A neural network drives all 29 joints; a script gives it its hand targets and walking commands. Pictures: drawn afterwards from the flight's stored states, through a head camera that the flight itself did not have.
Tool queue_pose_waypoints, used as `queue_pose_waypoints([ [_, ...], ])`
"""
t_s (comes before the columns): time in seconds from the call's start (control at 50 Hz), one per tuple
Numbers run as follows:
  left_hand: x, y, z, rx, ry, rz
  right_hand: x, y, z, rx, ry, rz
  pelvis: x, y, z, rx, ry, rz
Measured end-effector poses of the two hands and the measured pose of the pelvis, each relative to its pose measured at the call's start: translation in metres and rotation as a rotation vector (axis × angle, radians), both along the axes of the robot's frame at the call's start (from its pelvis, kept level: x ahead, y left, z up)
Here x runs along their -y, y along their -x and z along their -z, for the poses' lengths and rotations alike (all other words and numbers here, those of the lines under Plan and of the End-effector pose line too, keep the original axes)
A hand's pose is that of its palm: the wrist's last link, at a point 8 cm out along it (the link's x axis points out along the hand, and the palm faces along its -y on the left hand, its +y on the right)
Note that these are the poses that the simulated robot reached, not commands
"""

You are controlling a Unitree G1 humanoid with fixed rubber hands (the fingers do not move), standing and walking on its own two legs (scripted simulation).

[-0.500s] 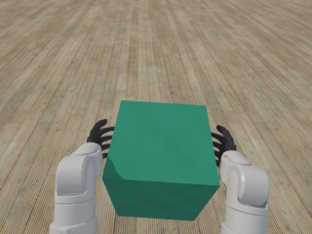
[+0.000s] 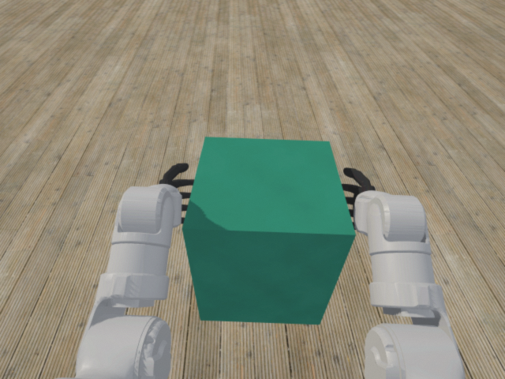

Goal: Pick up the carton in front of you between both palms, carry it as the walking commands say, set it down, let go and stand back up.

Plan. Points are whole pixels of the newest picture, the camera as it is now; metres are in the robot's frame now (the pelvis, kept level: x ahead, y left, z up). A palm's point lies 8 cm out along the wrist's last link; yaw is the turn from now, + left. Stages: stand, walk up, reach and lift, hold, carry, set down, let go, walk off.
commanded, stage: carry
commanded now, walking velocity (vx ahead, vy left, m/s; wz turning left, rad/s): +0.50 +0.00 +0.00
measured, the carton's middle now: (263, 232) +0.36 -0.01 +0.04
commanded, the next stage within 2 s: none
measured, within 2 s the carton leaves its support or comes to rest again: neither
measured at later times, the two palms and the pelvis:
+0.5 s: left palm (195, 113) +0.64 +0.15 +0.10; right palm (332, 116) +0.63 -0.15 +0.10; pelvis +0.35 +0.01 +0.01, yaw -2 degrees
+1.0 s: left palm (232, 55) +0.95 +0.09 +0.09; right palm (334, 58) +0.95 -0.21 +0.09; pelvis +0.69 -0.06 +0.01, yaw +0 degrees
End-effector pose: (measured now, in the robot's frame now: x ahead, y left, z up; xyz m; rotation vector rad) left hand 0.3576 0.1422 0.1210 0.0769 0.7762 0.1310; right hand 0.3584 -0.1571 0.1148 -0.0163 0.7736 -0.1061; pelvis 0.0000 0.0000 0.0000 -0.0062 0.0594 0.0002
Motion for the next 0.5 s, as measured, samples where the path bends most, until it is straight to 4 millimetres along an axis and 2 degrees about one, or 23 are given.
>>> queue_pose_waypoints([
  [0.1, 0.000, -0.043, 0.023, -0.083, 0.016, -0.055, -0.001, -0.057, 0.019, -0.084, -0.003, -0.029, 0.015, -0.050, -0.018, -0.012, -0.021, -0.009],
  [0.24, 0.003, -0.118, 0.017, -0.013, 0.063, -0.111, 0.003, -0.131, 0.016, -0.019, -0.059, 0.017, 0.020, -0.136, -0.032, -0.036, -0.040, -0.004],
  [0.38, 0.004, -0.203, 0.006, 0.102, 0.131, -0.101, 0.002, -0.204, 0.008, 0.095, -0.112, 0.102, 0.008, -0.250, -0.025, -0.035, -0.040, 0.008],
  [0.44, -0.002, -0.243, 0.012, 0.134, 0.128, -0.066, -0.003, -0.238, 0.010, 0.131, -0.098, 0.115, -0.001, -0.307, -0.012, -0.010, -0.027, 0.030],
  [0.5, -0.004, -0.277, 0.020, 0.098, 0.133, -0.043, -0.005, -0.269, 0.012, 0.099, -0.045, 0.106, -0.006, -0.350, -0.013, -0.004, -0.037, 0.043],
])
